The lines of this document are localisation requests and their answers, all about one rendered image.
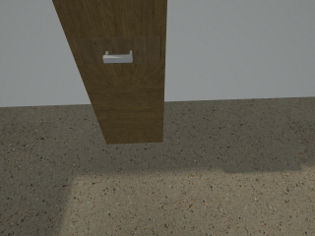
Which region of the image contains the handle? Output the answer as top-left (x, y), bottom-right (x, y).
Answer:
top-left (102, 50), bottom-right (133, 64)

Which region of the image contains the drawer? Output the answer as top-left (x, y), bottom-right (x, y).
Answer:
top-left (73, 36), bottom-right (160, 65)

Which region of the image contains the cabinet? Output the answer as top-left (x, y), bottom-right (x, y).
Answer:
top-left (52, 0), bottom-right (167, 145)

